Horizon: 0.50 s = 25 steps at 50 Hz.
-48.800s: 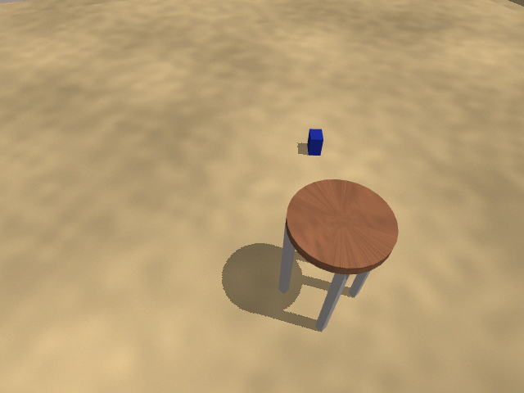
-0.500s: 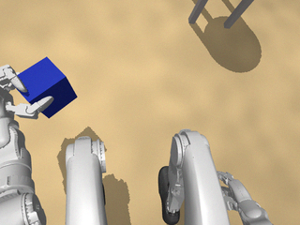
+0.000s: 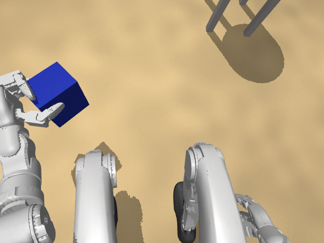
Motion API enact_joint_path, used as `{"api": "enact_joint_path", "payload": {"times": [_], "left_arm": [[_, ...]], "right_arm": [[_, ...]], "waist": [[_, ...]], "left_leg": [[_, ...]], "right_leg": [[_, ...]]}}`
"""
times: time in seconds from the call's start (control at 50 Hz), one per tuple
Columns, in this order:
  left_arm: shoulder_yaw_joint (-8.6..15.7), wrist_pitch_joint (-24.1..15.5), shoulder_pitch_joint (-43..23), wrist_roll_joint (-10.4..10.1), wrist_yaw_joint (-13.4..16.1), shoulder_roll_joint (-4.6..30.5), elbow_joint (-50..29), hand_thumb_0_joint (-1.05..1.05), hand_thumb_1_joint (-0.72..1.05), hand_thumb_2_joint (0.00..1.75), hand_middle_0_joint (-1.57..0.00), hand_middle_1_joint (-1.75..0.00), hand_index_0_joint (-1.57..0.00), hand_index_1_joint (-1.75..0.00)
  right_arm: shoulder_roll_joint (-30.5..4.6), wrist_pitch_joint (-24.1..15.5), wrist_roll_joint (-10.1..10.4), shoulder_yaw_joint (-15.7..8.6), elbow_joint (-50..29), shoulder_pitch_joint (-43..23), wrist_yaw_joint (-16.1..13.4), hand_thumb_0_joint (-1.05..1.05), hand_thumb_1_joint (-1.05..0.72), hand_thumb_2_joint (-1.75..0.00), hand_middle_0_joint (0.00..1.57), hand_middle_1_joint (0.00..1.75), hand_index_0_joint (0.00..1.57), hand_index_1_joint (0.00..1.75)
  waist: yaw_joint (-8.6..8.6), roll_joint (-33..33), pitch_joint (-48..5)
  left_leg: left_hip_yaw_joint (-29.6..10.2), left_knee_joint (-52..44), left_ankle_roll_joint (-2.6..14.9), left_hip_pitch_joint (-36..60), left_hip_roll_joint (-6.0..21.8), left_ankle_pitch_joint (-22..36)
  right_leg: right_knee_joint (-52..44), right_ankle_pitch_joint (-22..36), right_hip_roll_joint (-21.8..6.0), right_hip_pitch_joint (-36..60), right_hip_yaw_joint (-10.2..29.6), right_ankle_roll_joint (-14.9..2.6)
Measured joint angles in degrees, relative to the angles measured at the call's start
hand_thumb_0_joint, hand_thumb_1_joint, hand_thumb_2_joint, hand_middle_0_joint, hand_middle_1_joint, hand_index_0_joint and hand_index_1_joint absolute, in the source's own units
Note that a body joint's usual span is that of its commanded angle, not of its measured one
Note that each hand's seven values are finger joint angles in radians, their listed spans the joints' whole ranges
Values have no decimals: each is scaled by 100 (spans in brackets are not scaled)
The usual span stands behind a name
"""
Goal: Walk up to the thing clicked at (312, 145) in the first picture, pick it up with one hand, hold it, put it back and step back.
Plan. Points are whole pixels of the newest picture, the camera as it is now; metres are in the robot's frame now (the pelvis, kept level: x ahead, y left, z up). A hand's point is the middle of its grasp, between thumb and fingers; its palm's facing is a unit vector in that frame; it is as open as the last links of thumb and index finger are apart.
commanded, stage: lift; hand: left
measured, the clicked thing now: (58, 96) +0.45 +0.23 -0.07
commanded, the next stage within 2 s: hold in 0.22 s
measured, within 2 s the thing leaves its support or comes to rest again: neither
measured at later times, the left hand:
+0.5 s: hand (19, 89) +0.41 +0.25 +0.05, palm faces +0.25 -0.97 -0.04, open 7.0 cm
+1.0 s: hand out of the picture +0.41 +0.23 +0.23, palm faces +0.26 -0.96 -0.03, open 7.3 cm
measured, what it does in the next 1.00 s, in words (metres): rises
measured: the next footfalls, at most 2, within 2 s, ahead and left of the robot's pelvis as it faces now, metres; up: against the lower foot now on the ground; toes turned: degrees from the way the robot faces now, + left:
none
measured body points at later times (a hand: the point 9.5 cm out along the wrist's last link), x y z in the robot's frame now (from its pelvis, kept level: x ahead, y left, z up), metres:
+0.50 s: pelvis +0.00 +0.00 +0.06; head +0.19 +0.04 +0.47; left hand +0.39 +0.30 +0.05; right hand +0.16 -0.26 -0.07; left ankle +0.08 +0.13 -0.34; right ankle +0.10 -0.14 -0.34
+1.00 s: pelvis +0.04 +0.00 +0.20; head +0.18 +0.03 +0.63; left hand +0.39 +0.28 +0.24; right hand +0.22 -0.24 +0.09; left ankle +0.08 +0.13 -0.34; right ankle +0.10 -0.14 -0.34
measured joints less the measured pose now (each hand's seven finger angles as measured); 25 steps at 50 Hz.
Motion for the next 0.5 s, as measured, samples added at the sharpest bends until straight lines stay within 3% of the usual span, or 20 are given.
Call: {"api": "enact_joint_path", "payload": {"times": [0.14, 0.32, 0.5], "left_arm": [[-40, 45, 87, 49, -49, 18, -115, 1, -45, 96, -69, -116, -138, -148], [-198, 351, 412, -144, -253, -108, -642, 1, -45, 95, -69, -114, -136, -144], [-421, 747, 858, -266, -130, -337, -1499, 1, -44, 95, -69, -115, -132, -142]], "right_arm": [[11, 20, 45, -43, -11, 44, -11, 1, -91, -90, 20, 30, 20, 30], [4, -11, 224, -119, -82, 132, -86, 1, -92, -90, 20, 30, 20, 30], [16, -80, 393, -218, -237, 152, -187, 1, -92, -90, 20, 30, 20, 30]], "waist": [[-3, 30, -27], [83, 80, -151], [199, 129, -297]], "left_leg": [[27, -93, 5, 71, -1, 31], [85, -454, 13, 377, 18, 49], [143, -1068, 17, 898, 47, 96]], "right_leg": [[-74, 21, -6, 61, 15, -1], [-405, 27, -20, 349, 22, -13], [-990, 60, -35, 855, 0, -36]]}}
